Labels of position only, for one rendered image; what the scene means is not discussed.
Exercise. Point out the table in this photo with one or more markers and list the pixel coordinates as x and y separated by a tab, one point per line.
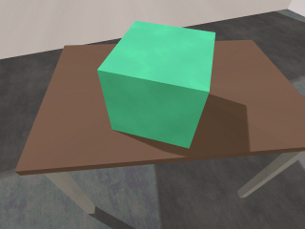
252	109

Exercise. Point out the carton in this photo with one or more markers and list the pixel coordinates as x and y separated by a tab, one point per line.
156	81

